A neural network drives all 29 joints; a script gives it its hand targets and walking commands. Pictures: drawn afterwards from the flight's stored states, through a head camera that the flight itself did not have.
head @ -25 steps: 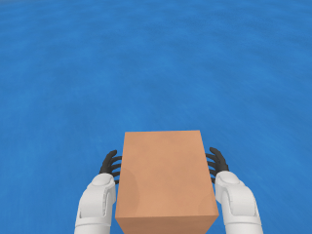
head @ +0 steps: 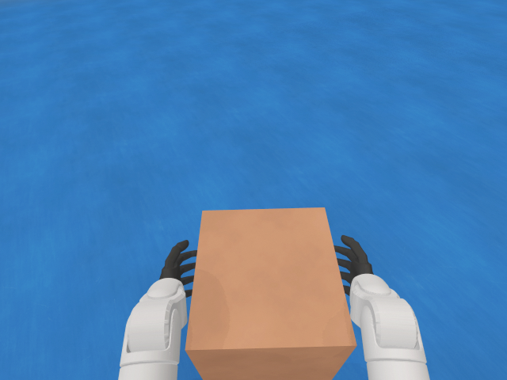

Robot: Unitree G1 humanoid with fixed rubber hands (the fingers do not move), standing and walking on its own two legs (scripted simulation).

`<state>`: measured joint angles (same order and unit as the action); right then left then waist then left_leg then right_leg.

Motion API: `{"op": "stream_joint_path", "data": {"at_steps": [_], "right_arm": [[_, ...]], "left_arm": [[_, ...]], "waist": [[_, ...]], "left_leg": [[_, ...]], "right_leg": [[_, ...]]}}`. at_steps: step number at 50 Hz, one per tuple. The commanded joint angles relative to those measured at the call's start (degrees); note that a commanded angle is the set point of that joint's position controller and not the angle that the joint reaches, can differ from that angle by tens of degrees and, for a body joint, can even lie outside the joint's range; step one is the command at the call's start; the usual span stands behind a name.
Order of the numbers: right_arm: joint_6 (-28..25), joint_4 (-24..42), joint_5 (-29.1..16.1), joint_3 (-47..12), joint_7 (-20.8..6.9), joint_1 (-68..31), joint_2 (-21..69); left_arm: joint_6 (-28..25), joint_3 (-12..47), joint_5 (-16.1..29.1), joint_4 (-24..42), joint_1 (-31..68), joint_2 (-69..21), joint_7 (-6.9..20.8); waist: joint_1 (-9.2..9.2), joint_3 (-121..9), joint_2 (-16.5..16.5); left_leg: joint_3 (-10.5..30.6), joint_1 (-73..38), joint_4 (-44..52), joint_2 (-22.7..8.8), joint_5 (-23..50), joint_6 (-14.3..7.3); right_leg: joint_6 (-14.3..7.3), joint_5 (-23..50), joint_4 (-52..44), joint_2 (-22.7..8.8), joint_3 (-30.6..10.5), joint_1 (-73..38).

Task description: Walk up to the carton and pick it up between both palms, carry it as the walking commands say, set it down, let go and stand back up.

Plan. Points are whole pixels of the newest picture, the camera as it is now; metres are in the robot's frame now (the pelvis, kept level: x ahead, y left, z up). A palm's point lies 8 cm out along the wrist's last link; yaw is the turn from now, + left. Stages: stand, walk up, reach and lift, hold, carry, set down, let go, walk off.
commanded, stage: carry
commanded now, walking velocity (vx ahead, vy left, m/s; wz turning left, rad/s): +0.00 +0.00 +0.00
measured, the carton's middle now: (265, 303) +0.28 +0.00 -0.02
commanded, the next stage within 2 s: hold in 0.90 s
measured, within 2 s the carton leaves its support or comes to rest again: neither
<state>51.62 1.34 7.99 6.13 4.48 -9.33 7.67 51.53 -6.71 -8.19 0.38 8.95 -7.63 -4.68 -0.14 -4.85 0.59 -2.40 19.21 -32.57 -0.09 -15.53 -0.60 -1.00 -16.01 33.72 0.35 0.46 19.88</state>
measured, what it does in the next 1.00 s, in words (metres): stands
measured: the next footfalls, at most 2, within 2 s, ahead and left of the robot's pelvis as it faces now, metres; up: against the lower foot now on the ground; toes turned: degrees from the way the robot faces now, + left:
none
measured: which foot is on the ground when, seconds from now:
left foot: down 0.00-1.00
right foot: down 0.00-1.00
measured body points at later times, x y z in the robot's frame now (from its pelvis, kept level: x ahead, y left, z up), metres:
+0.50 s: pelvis -0.01 -0.01 +0.00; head -0.01 -0.02 +0.45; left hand +0.28 +0.14 +0.05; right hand +0.28 -0.16 +0.05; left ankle +0.02 +0.11 -0.73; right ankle +0.02 -0.11 -0.73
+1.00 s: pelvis -0.02 -0.02 +0.00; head -0.03 -0.02 +0.45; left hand +0.27 +0.13 +0.04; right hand +0.28 -0.16 +0.04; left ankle +0.02 +0.11 -0.73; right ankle +0.02 -0.11 -0.73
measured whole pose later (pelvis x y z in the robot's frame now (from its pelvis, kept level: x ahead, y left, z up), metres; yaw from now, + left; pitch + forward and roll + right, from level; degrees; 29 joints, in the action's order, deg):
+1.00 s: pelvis -0.02 -0.02 +0.00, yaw +0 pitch -2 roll +1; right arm 51.6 -5.1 10.9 9.2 3.0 -14.1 8.5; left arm 51.6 -9.7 -12.0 -5.9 13.6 -8.4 -2.4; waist 1.0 0.4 0.2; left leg -1.8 14.1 -29.1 -1.4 -12.7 0.5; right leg -2.7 -13.2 30.3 1.8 1.0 14.9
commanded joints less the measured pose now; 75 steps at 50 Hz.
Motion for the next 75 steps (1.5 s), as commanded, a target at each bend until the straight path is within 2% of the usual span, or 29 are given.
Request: {"op": "stream_joint_path", "data": {"at_steps": [1,2,3,4,6,10,12,13,15,18,21,25,30,33,37,45,46,47,48,51,53,58,59,61,63,67,71,73,75], "right_arm": [[-1.30,7.90,-14.64,-32.36,-10.53,-25.47,46.48],[-0.54,12.01,-16.82,-35.08,-10.52,-26.95,47.63],[-1.21,5.38,-13.12,-31.01,-10.55,-25.30,45.55],[-0.43,13.98,-17.17,-35.64,-10.47,-27.54,46.59],[-1.09,3.15,-12.08,-29.53,-10.71,-25.09,44.54],[0.29,13.21,-17.88,-36.05,-10.87,-28.63,47.93],[0.67,6.58,-14.33,-31.16,-11.14,-25.79,46.03],[1.11,15.11,-18.43,-35.90,-11.00,-28.06,47.92],[0.77,7.18,-14.42,-31.63,-11.09,-26.66,45.46],[0.96,13.61,-18.29,-35.95,-11.44,-28.11,48.06],[0.76,8.03,-13.97,-31.23,-10.99,-26.57,45.64],[2.61,11.00,-17.83,-34.53,-11.03,-27.68,48.25],[1.26,7.50,-14.40,-31.07,-11.06,-26.69,46.05],[3.97,18.42,-20.15,-38.54,-10.82,-28.15,49.77],[6.00,10.32,-17.13,-33.96,-11.01,-25.41,47.11],[6.52,17.23,-20.46,-37.68,-11.45,-31.52,49.48],[1.32,-14.63,-7.46,-20.69,-11.15,-20.81,46.55],[-3.48,-12.74,-6.44,-20.10,-11.18,-22.44,48.25],[-6.04,-7.53,-7.92,-24.75,-11.76,-28.19,49.28],[-12.12,1.95,-11.65,-32.17,-12.53,-36.01,60.61],[-12.91,2.02,-13.24,-34.72,-12.54,-36.70,62.35],[-12.89,-6.06,-11.91,-31.60,-12.89,-34.27,58.30],[-13.30,-5.15,-10.84,-30.23,-12.61,-35.49,58.02],[-12.79,-9.01,-12.04,-30.59,-13.38,-39.78,59.25],[-12.81,-10.18,-9.84,-28.66,-13.75,-37.16,59.19],[-12.70,-15.59,-7.73,-24.49,-14.63,-43.31,58.33],[-13.69,-17.59,-6.51,-22.61,-16.62,-45.04,57.92],[-13.97,-15.15,-6.84,-23.34,-16.78,-46.36,56.37],[-13.49,-15.71,-7.05,-23.20,-17.30,-44.97,55.78]], "left_arm": [[-2.19,33.22,15.32,11.57,30.09,-45.03,10.79],[-1.32,35.65,17.19,15.63,30.86,-45.53,10.67],[-1.67,30.97,13.14,6.45,26.85,-44.21,10.89],[-0.73,34.85,16.42,13.51,27.16,-45.42,10.85],[-1.78,29.03,11.72,3.44,25.58,-43.37,11.10],[-0.42,34.35,16.66,14.54,29.20,-45.82,11.06],[-0.12,31.41,13.74,9.00,29.06,-44.60,10.83],[0.85,36.04,17.03,15.97,28.27,-46.57,10.54],[0.14,31.53,13.65,7.83,26.91,-44.97,10.94],[0.33,35.45,17.15,15.09,28.40,-46.33,11.03],[0.08,32.18,14.46,9.66,28.90,-45.51,11.03],[2.15,34.48,17.11,13.45,30.19,-46.60,11.03],[0.71,31.16,14.51,9.33,28.99,-45.08,11.27],[3.64,38.22,20.25,19.77,29.44,-48.69,11.01],[5.55,34.08,16.97,12.05,27.61,-46.52,11.04],[6.08,37.42,20.17,17.29,31.56,-49.37,11.85],[0.91,18.21,5.45,-11.59,21.05,-44.85,12.27],[-3.48,20.70,5.54,-10.54,24.01,-45.08,13.03],[-6.25,21.60,6.43,-6.38,25.45,-44.67,12.99],[-12.40,33.76,12.90,3.70,37.11,-52.08,16.35],[-13.44,35.00,14.25,5.11,39.94,-52.46,16.81],[-13.19,32.38,11.68,-0.82,40.45,-49.32,16.75],[-13.03,33.55,11.85,-2.78,42.23,-50.65,17.20],[-12.61,28.63,9.47,-8.28,40.38,-49.76,17.30],[-13.27,30.01,10.51,-7.17,42.68,-51.36,17.77],[-12.36,24.83,8.36,-17.32,46.21,-53.78,18.17],[-13.36,25.54,7.65,-15.95,49.76,-57.69,17.51],[-13.36,25.71,8.37,-16.89,47.25,-59.68,17.23],[-12.70,24.75,6.84,-17.98,44.28,-59.95,16.35]], "waist": [[-0.21,-20.07,-1.03],[-0.25,-19.14,-1.27],[-0.21,-19.94,-1.68],[-0.31,-18.84,-2.61],[-0.22,-18.09,-0.74],[-0.38,-18.26,-2.98],[-0.18,-18.72,2.31],[-0.02,-19.74,2.54],[-0.18,-17.66,-1.47],[-0.14,-19.87,-0.16],[-0.21,-19.47,-0.05],[-0.15,-18.33,0.75],[-0.20,-20.00,-1.05],[-0.01,-20.84,-2.25],[0.25,-19.90,-0.83],[0.12,-18.38,-0.23],[6.01,3.25,-2.43],[0.73,-0.16,-0.89],[4.03,-5.42,-4.57],[-0.04,-20.44,-3.43],[0.72,-26.80,-4.84],[1.21,-17.47,0.37],[-1.34,-17.93,-0.81],[3.11,-13.81,-1.18],[-0.09,-15.13,-2.73],[-0.55,-8.76,-2.38],[-0.80,-10.62,4.77],[-1.36,-11.78,0.21],[0.34,-11.84,3.34]], "left_leg": [[4.03,-6.64,4.09,-6.62,11.36,-1.67],[3.96,-5.65,4.32,-6.43,10.82,-1.49],[4.07,-5.07,3.98,-6.49,10.05,-1.66],[3.41,-5.36,4.05,-6.25,7.86,-1.18],[3.75,-5.20,3.90,-6.12,9.03,-1.43],[3.88,-5.03,4.60,-6.31,6.48,-0.97],[4.05,-5.68,5.02,-6.38,8.95,-1.06],[4.33,-5.95,5.80,-6.52,9.00,-1.42],[3.99,-5.79,4.37,-6.39,9.69,-1.31],[3.79,-7.18,4.30,-6.94,9.43,-1.15],[4.42,-5.32,5.21,-6.58,9.55,-1.56],[4.08,-6.03,5.42,-6.33,5.28,-0.82],[3.42,-6.15,3.89,-6.55,10.40,-0.79],[3.92,-5.99,4.59,-6.89,10.59,-1.00],[3.52,-6.19,4.47,-6.05,9.34,-0.67],[3.58,-6.01,6.39,-6.05,7.06,-0.84],[5.40,-6.79,9.09,4.36,1.90,-2.31],[6.71,-10.15,8.38,3.96,5.18,-2.41],[7.16,-10.57,8.17,4.32,7.00,-2.85],[6.45,-13.66,5.83,4.81,13.97,-1.36],[6.07,-13.84,5.15,5.23,17.10,-0.48],[5.56,-13.04,6.39,4.77,7.91,-0.49],[5.76,-15.22,5.92,4.81,7.29,-0.76],[5.16,-11.95,6.68,4.81,2.54,-1.18],[5.97,-14.84,7.05,4.26,4.83,-1.01],[6.20,-15.70,8.06,4.10,-2.66,-0.76],[7.58,-13.87,11.55,2.47,-4.30,-0.32],[8.19,-16.88,10.18,2.57,3.24,0.25],[8.52,-15.02,11.42,2.18,4.09,0.31]], "right_leg": [[-1.35,15.23,-4.90,-6.89,-4.36,-7.78],[-1.21,15.75,-5.27,-7.07,-3.87,-8.29],[-1.40,15.52,-5.22,-7.20,-4.31,-8.60],[-1.56,15.80,-6.12,-7.79,-4.87,-7.87],[-1.45,16.82,-6.20,-7.59,-5.09,-7.19],[-1.96,14.45,-7.06,-8.04,-5.11,-7.81],[-1.78,13.91,-5.98,-6.88,-4.36,-7.42],[-2.13,12.69,-6.06,-7.51,-4.85,-7.84],[-1.57,14.88,-6.29,-7.14,-4.02,-6.94],[-1.76,15.60,-5.96,-7.44,-4.31,-7.13],[-1.87,15.36,-6.00,-6.99,-3.89,-8.80],[-2.40,10.87,-7.61,-7.70,-4.97,-6.69],[-1.98,20.35,-6.52,-7.76,-4.17,-9.09],[-2.00,18.35,-6.63,-7.61,-3.88,-9.54],[-2.18,17.04,-7.46,-7.58,-4.33,-8.43],[-1.80,14.14,-7.73,-7.55,-4.30,-6.47],[-1.48,2.82,-11.46,4.58,-6.84,-6.13],[-1.89,8.43,-11.05,4.02,-8.23,-10.03],[-1.15,9.50,-10.05,3.87,-8.40,-13.34],[0.71,23.82,-6.98,3.61,-9.27,-19.68],[1.39,31.23,-6.43,2.91,-9.29,-23.24],[0.23,15.47,-9.94,1.68,-9.57,-17.26],[0.07,10.82,-10.67,2.36,-8.58,-14.20],[-0.18,2.14,-12.79,1.56,-9.32,-13.91],[-0.03,5.81,-12.49,2.41,-7.93,-14.34],[-0.61,-6.50,-14.63,2.28,-7.17,-8.27],[-1.03,0.00,-11.20,3.71,-4.94,-12.49],[-1.08,3.85,-11.67,3.87,-4.81,-10.67],[-1.54,5.51,-10.94,4.09,-4.66,-13.34]]}}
